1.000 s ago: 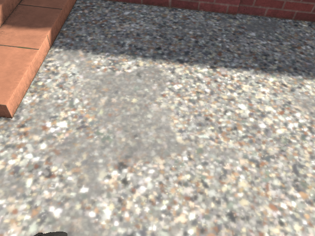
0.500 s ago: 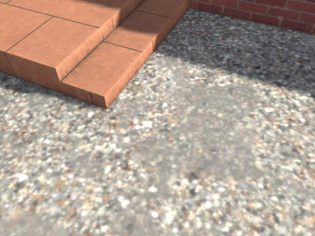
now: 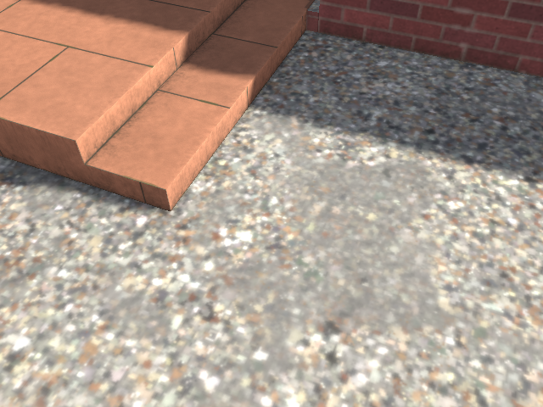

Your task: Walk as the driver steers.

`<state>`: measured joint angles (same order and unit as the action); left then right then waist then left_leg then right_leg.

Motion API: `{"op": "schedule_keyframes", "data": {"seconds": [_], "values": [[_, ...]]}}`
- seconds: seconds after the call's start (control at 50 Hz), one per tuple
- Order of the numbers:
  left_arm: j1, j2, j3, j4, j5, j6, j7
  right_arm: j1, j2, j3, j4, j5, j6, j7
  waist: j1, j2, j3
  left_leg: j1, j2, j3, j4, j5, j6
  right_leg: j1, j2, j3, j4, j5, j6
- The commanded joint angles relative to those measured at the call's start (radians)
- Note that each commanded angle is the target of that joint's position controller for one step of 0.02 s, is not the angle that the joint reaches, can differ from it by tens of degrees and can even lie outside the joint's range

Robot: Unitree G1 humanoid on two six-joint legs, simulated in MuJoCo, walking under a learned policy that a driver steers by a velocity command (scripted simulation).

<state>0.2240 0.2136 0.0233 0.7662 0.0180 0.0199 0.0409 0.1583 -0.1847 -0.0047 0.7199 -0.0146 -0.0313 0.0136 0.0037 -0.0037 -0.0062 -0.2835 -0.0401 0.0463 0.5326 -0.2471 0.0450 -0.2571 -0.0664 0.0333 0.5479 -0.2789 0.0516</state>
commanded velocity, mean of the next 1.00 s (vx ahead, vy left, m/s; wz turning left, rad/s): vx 0.10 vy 0.00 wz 0.01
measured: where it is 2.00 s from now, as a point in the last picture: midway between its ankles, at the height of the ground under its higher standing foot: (310, 378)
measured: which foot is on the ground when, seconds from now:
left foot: down 0.00-0.88, up 0.90-1.00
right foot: down 0.00-1.00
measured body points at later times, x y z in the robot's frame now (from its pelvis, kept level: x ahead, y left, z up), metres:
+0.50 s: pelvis +0.02 -0.01 +0.00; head +0.02 -0.01 +0.45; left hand +0.09 +0.23 -0.13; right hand +0.12 -0.26 -0.13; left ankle +0.02 +0.09 -0.73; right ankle +0.00 -0.15 -0.73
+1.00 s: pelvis +0.08 -0.05 +0.01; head +0.08 -0.07 +0.46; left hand +0.05 +0.20 -0.12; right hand +0.17 -0.31 -0.13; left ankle +0.05 +0.08 -0.65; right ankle +0.03 -0.15 -0.73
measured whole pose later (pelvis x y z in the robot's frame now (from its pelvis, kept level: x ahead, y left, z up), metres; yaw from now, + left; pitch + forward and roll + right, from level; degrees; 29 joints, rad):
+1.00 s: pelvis +0.08 -0.05 +0.01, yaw +0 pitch +1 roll +0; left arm 0.45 0.20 0.03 0.99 0.00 -0.10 0.01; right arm 0.23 -0.25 -0.05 0.97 0.04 -0.07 0.00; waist 0.04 0.04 -0.05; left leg -0.48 0.04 0.00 1.10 -0.33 0.06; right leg -0.14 0.02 -0.04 0.43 -0.31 -0.05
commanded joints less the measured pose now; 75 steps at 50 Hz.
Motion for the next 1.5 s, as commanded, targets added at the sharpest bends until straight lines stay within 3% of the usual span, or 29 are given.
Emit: {"op": "schedule_keyframes", "data": {"seconds": [0.02,0.06,0.28,0.62,0.66,0.7,0.74,0.78,0.8,0.82,0.86,0.88,0.9,0.92,0.94,0.96,1.0,1.04,1.14,1.24,1.28,1.32,1.34,1.36,1.38,1.4,1.42,1.44,1.5], "values": [[0.014,0.112,0.03,-0.044,-0.013,-0.022,-0.003,-0.025,-0.127,-0.035,-0.045,-0.006,-0.018,-0.007,0.004,-0.094,0.013,-0.007,0.068,-0.093,-0.121,-0.066,0.002,0.007,-0.014,0.027,-0.097,0.068,-0.073],[0.008,0.081,0.02,-0.037,-0.001,-0.034,-0.003,-0.041,-0.109,-0.036,-0.038,0.005,-0.01,-0.015,0.002,-0.088,0.006,0.016,0.077,-0.095,-0.099,0.001,0.015,0.005,-0.009,0.021,-0.104,0.119,-0.05],[0.043,0.087,0.013,0.005,-0.007,-0.045,0.01,0.011,-0.106,-0.045,0.044,0.011,0.007,-0.024,-0.001,0.004,-0.014,0.072,0.081,-0.077,-0.065,0.158,0.006,0.025,0.008,0.007,-0.094,0.179,-0.05],[0.086,0.076,0.009,0.125,-0.008,-0.039,0.02,0.035,-0.117,-0.052,0.191,0.016,0.014,-0.04,-0.005,0.009,0.026,0.078,0.091,-0.087,-0.116,0.128,0.009,0.039,0.027,-0.01,-0.139,0.138,-0.045],[0.114,0.068,0.01,0.153,-0.017,-0.037,0.021,0.075,-0.136,-0.062,0.224,0.026,0.02,-0.042,-0.012,0.036,0.021,0.079,0.08,-0.095,-0.147,-0.214,0.03,0.015,0.071,-0.06,-0.093,-0.092,-0.057],[0.073,0.069,0.012,0.134,-0.023,-0.046,0.022,0.117,-0.181,-0.078,0.238,0.034,0.019,-0.046,-0.038,0.119,0.095,0.046,0.189,-0.259,-0.255,-0.554,0.103,-0.129,0.095,-0.097,0.044,-0.239,-0.071],[0.031,0.054,0.009,0.109,-0.031,-0.07,0.013,0.151,-0.219,-0.089,0.245,0.037,0.004,-0.047,-0.05,0.195,0.137,0.02,0.349,-0.496,-0.384,-0.646,0.197,-0.201,0.06,-0.073,0.206,-0.191,-0.095],[0.045,0.06,0.016,0.112,-0.039,-0.09,-0.003,0.108,-0.215,-0.088,0.233,0.033,-0.018,-0.045,-0.018,0.176,0.13,0.005,0.388,-0.52,-0.401,-0.548,0.208,-0.211,0.013,-0.024,0.279,-0.229,-0.128],[0.066,0.057,0.017,0.117,-0.041,-0.098,-0.012,0.065,-0.21,-0.086,0.217,0.044,-0.024,-0.042,0.011,0.159,0.114,-0.011,0.368,-0.466,-0.397,-0.486,0.187,-0.159,0.004,-0.022,0.215,-0.24,-0.145],[0.115,0.055,0.02,0.142,-0.044,-0.104,-0.016,-0.002,-0.205,-0.084,0.199,0.053,-0.023,-0.037,0.053,0.147,0.104,-0.067,0.311,-0.362,-0.372,-0.411,0.147,-0.038,0.015,-0.05,0.08,-0.189,-0.159],[0.255,0.048,0.031,0.227,-0.022,-0.104,-0.019,-0.035,-0.178,-0.078,0.193,0.061,-0.015,-0.03,0.104,0.072,0.066,-0.188,0.182,-0.181,-0.206,-0.315,0.093,0.236,0.093,-0.118,-0.091,0.018,-0.138],[0.358,0.075,0.042,0.253,-0.022,-0.101,-0.018,-0.044,-0.128,-0.062,0.185,0.05,-0.019,-0.026,0.131,-0.049,0.034,-0.289,0.122,-0.1,0.012,-0.248,0.054,0.357,-0.009,0.041,-0.165,-0.061,-0.155],[0.43,0.16,0.057,0.239,-0.033,-0.101,-0.013,-0.051,-0.06,-0.043,0.162,0.031,-0.031,-0.018,0.138,-0.27,0.003,-0.447,0.033,0.016,0.352,-0.23,-0.009,0.442,-0.23,0.407,-0.336,-0.259,-0.24],[0.422,0.2,0.058,0.233,-0.021,-0.116,-0.022,-0.066,-0.086,-0.051,0.14,0.051,-0.043,-0.018,0.119,-0.293,0.06,-0.578,0.032,-0.073,0.554,-0.3,0.004,0.358,-0.34,0.671,-0.434,-0.484,-0.352],[0.326,0.156,0.044,0.204,-0.021,-0.13,-0.025,-0.068,-0.115,-0.052,0.132,0.068,-0.054,-0.013,0.076,-0.171,0.15,-0.661,0.101,-0.118,0.668,-0.221,0.016,0.308,-0.333,0.641,-0.443,-0.517,-0.347],[0.267,0.129,0.034,0.188,-0.018,-0.138,-0.029,-0.051,-0.128,-0.053,0.141,0.065,-0.065,-0.006,0.047,-0.113,0.157,-0.68,0.129,-0.121,0.69,-0.116,0.028,0.299,-0.287,0.532,-0.438,-0.408,-0.309],[0.226,0.1,0.022,0.175,-0.022,-0.135,-0.038,-0.038,-0.151,-0.065,0.161,0.038,-0.074,-0.003,0.024,-0.052,0.136,-0.624,0.165,-0.104,0.608,0.02,0.016,0.295,-0.212,0.338,-0.449,-0.133,-0.251],[0.288,0.065,0.01,0.198,-0.015,-0.126,-0.035,-0.059,-0.117,-0.061,0.165,0.034,-0.07,0.007,0.038,-0.073,0.114,-0.572,0.163,-0.06,0.541,0.087,-0.009,0.298,-0.16,0.203,-0.452,0.071,-0.231],[0.324,0.119,0.017,0.191,-0.012,-0.112,-0.018,-0.258,-0.06,-0.029,0.089,0.04,-0.065,0.019,0.08,-0.074,0.142,-0.442,0.112,0.005,0.194,0.244,-0.046,0.211,-0.115,0.059,-0.475,0.245,-0.227],[0.343,0.141,0.032,0.21,-0.032,-0.109,-0.016,-0.349,-0.106,-0.031,0.031,0.05,-0.07,0.042,0.061,-0.091,0.171,-0.364,0.093,-0.017,0.024,0.257,0.005,0.302,-0.184,0.044,-0.451,0.367,-0.218],[0.315,0.163,0.042,0.205,-0.033,-0.099,-0.014,-0.285,-0.153,-0.05,0.029,0.046,-0.078,0.039,0.002,-0.114,0.106,-0.243,0.054,-0.012,-0.008,0.209,0.031,0.359,-0.195,0.047,-0.347,0.655,-0.198],[0.267,0.173,0.045,0.186,-0.02,-0.083,-0.016,0.0,-0.238,-0.094,0.101,0.052,-0.076,0.019,-0.143,-0.14,-0.081,0.143,0.012,0.01,-0.021,0.197,0.071,0.285,-0.136,0.009,-0.035,0.887,-0.156],[0.256,0.138,0.03,0.152,-0.004,-0.084,-0.02,0.209,-0.311,-0.117,0.141,0.035,-0.07,0.002,-0.21,-0.065,-0.243,0.505,0.2,-0.192,0.026,0.13,0.124,0.026,-0.081,-0.006,0.271,0.587,-0.123],[0.408,-0.046,-0.015,0.146,-0.019,-0.102,-0.03,0.284,-0.367,-0.126,0.168,0.016,-0.067,0.006,-0.115,0.251,-0.436,0.815,0.47,-0.683,-0.108,-0.133,0.277,-0.329,0.107,0.005,0.632,-0.185,-0.06],[0.354,0.045,0.008,0.16,-0.056,-0.123,-0.029,0.242,-0.265,-0.099,0.163,0.01,-0.069,0.007,-0.14,0.226,-0.394,0.711,0.452,-0.801,-0.252,-0.217,0.247,-0.406,0.083,0.13,0.79,-0.264,-0.075],[0.246,0.114,0.033,0.121,-0.082,-0.13,-0.025,0.144,-0.206,-0.083,0.153,0.017,-0.074,0.006,-0.115,0.18,-0.21,0.553,0.424,-0.617,-0.265,-0.187,0.191,-0.482,0.033,0.107,0.831,-0.186,-0.09],[0.186,0.126,0.039,0.106,-0.076,-0.13,-0.014,0.052,-0.172,-0.072,0.138,0.021,-0.081,0.007,-0.076,0.086,-0.123,0.379,0.4,-0.475,-0.286,-0.069,0.162,-0.446,-0.022,0.082,0.804,-0.086,-0.097],[0.159,0.117,0.048,0.103,-0.059,-0.122,-0.006,0.003,-0.141,-0.067,0.143,0.015,-0.088,0.013,-0.044,0.055,-0.065,0.238,0.359,-0.362,-0.318,0.021,0.139,-0.393,-0.054,0.076,0.762,-0.025,-0.1],[0.206,0.047,0.053,0.105,-0.057,-0.075,-0.012,-0.023,-0.117,-0.067,0.173,0.001,-0.099,0.013,0.022,0.098,-0.006,0.075,0.298,-0.158,-0.394,0.107,0.126,-0.299,-0.1,0.077,0.7,0.021,-0.113]]}}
